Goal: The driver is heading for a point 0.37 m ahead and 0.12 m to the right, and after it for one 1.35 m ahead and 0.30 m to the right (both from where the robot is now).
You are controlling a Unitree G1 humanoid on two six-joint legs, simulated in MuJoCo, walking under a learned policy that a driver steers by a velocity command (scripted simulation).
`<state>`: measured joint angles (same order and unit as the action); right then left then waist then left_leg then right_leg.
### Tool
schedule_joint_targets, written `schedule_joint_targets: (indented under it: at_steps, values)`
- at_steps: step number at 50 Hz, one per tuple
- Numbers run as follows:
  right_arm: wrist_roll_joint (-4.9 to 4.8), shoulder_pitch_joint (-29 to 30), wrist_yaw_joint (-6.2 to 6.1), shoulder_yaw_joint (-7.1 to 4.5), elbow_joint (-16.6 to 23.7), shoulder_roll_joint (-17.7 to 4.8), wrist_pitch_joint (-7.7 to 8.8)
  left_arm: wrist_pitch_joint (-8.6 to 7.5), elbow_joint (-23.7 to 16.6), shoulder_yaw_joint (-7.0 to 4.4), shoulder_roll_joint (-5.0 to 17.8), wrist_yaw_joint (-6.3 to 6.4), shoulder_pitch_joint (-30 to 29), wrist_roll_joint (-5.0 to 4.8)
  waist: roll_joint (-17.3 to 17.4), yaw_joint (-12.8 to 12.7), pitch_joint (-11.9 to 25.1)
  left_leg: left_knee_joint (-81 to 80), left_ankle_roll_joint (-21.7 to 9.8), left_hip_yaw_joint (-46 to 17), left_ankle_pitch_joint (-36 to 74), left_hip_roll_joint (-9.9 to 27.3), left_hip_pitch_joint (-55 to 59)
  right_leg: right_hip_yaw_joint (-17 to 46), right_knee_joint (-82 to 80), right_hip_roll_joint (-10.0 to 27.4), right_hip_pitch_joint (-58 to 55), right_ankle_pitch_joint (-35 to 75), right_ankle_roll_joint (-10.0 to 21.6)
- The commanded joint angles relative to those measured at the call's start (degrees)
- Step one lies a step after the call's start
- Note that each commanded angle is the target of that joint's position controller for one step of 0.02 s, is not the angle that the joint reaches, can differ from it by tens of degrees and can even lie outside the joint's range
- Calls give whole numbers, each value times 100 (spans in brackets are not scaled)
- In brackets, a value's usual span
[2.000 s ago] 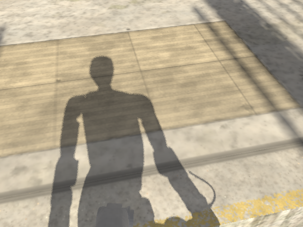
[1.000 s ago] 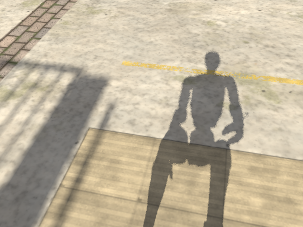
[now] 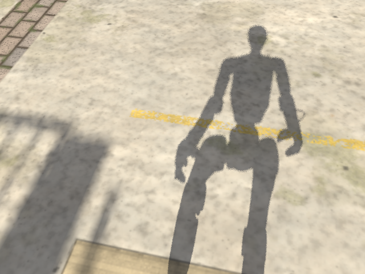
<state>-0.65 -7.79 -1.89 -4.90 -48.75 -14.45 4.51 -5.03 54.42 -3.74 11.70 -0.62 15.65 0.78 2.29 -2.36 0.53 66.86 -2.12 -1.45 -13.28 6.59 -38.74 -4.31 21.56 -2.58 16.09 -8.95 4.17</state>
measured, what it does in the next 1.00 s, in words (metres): walks ahead, turning right: left foot, then right foot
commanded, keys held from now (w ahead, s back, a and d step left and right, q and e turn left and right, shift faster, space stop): w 0.14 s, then w+e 0.26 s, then e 0.54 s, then no key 0.06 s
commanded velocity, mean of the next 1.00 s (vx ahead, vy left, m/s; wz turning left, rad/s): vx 0.31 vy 0.00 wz -0.37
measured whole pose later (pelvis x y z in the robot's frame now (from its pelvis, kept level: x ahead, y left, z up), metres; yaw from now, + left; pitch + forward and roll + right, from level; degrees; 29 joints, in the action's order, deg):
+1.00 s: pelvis +0.36 +0.01 -0.01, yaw -24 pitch +4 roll +2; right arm 0.6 -2.6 -3.4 -4.6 -43.9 -16.2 0.4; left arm 0.7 38.4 -5.0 15.3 1.0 9.2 0.3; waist 1.3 -1.3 -2.4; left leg 63.3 2.8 -3.8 -22.1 2.0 -35.6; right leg 3.4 26.9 -4.8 26.1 -4.7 4.5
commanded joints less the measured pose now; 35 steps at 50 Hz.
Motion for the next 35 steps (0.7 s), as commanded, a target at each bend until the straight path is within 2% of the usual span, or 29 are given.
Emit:
schedule_joint_targets:
  at_steps: [1, 4, 6, 10, 12, 13, 14, 15, 16, 17, 18, 19, 20, 21, 22, 24, 26, 30, 32, 35]
  values:
    - [63, -14, 3, -9, 330, -156, -17, -109, -361, -140, 785, 83, -214, -39, -475, 270, 213, -874, 109, -196, 759, 278, -354, 1330, -1207, 1562, -453, 1195, 925]
    - [29, 571, 58, 56, 479, -67, -15, -74, -309, -164, 889, 129, 20, -106, -519, 112, 136, -1997, 167, -63, 1402, 133, -111, 990, -1268, 1439, -563, 1207, 779]
    - [-13, 907, 101, 73, 551, -84, -16, -56, -242, -184, 951, 134, 195, -149, -551, -12, 24, -2589, 183, 48, 1586, -1, 56, 846, -1239, 1390, -713, 1048, 714]
    - [-57, 1504, 229, 91, 760, -144, 50, 24, -92, -210, 966, 119, 574, -197, -648, -240, -229, -3330, 132, 138, 1181, -212, 228, 1093, -897, 1565, -1120, 746, 760]
    - [-69, 1414, 287, 61, 787, -267, 139, 77, -72, -246, 1050, 149, 547, -218, -750, -97, -213, -3690, 24, 137, 788, -322, 582, 1301, -577, 1674, -1247, 798, 714]
    - [-52, 1103, 297, 16, 694, -355, 182, 108, -98, -262, 1097, 162, 435, -232, -768, 115, -90, -3931, -33, 222, 762, -437, 1109, 1320, -298, 1627, -1180, 1001, 633]
    - [-6, 488, 272, -83, 490, -529, 206, 121, -144, -245, 1053, 171, 328, -236, -729, 405, 237, -4057, -128, 305, 749, -566, 2046, 1209, 283, 1401, -987, 1592, 512]
    - [71, -595, 222, -226, 220, -878, 238, 100, -256, -170, 805, 165, 149, -191, -457, 832, 938, -3825, -397, -198, 1062, -72, 3644, 919, 1596, 1030, -216, 1512, 293]
    - [161, -1414, 154, -362, 108, -1462, 202, -2, -435, -38, 292, 145, 433, -124, 817, 894, 1751, -3928, -1005, -2083, 1115, 1390, 5851, 352, 3780, 250, 1876, -619, -133]
    - [145, -1648, 169, -275, 72, -1176, 156, -108, -440, -43, 430, 119, 604, -256, 1505, 943, 2275, -4664, -1505, -3762, 368, 1939, 6206, 964, 4908, 72, 2818, -2478, -196]
    - [129, -1240, 150, -167, 165, -801, 139, -110, -432, -183, 842, 123, 316, -373, 942, 892, 1590, -4782, -1319, -3132, -73, 1761, 5655, 1175, 5505, 400, 3281, -2118, -176]
    - [88, -790, 151, -96, 253, -574, 137, -68, -537, -201, 883, 143, -33, -365, 650, 757, 1046, -4932, -1087, -2325, -114, 1537, 4847, 1001, 5498, 688, 3279, -1554, -141]
    - [90, -415, 166, -37, 259, -386, 151, -16, -581, -214, 801, 166, -232, -289, 351, 575, 629, -5162, -945, -1779, 11, 1289, 4034, 941, 5266, 860, 3066, -1151, -137]
    - [144, -151, 182, 7, 257, -235, 176, 66, -595, -254, 751, 195, -241, -246, 382, 385, 280, -5345, -824, -1270, 728, 1096, 3409, 997, 5011, 954, 2751, -897, -165]
    - [189, -18, 187, 15, 234, -203, 186, 152, -611, -265, 669, 205, -120, -252, 460, 207, 155, -5399, -745, -842, 1552, 991, 3036, 996, 4910, 957, 2446, -809, -199]
    - [212, -28, 133, -25, 167, -316, 201, 262, -696, -271, 530, 216, -30, -228, 371, 44, 117, -5319, -744, -170, 3194, 919, 2841, 925, 4700, 869, 2329, -642, -298]
    - [216, -65, 26, -78, 121, -514, 161, 311, -873, -257, 470, 201, -233, -175, 277, 8, 90, -5312, -749, 273, 3762, 908, 2850, 838, 4102, 812, 2435, -191, -401]
    - [127, -13, -141, -119, 136, -738, 25, 347, -1199, -152, 337, 38, -873, -121, 320, 184, 138, -5245, -650, 1011, 3492, 721, 2771, 401, 2499, 731, 1775, 858, -413]
    - [50, -107, -169, -154, 115, -855, -34, 389, -1377, -165, 438, -46, -1110, -101, 304, 274, 223, -5058, -641, 1039, 3425, 852, 3104, 331, 2068, 679, 1645, 860, -375]
    - [-71, -79, -178, -218, 140, -1002, -144, 442, -1611, -227, 654, -156, -1218, -93, 395, 250, 236, -4519, -516, 985, 3585, 1066, 3562, 199, 1635, 567, 1553, 180, -166]
Velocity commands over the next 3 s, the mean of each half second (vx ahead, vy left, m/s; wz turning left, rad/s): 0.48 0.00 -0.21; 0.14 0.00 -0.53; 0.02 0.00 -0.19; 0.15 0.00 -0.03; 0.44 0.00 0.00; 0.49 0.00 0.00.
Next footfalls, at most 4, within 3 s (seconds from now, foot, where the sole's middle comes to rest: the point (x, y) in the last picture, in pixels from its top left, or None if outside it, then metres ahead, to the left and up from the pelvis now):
0.30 left None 0.31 0.16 -0.78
0.76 right None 0.46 -0.11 -0.78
1.22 left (169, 269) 0.50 0.13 -0.78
2.36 left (215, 183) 0.86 -0.04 -0.78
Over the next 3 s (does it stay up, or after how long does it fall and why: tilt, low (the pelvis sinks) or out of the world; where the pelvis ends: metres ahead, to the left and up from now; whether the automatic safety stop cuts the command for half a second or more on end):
stays up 0.95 -0.24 -0.02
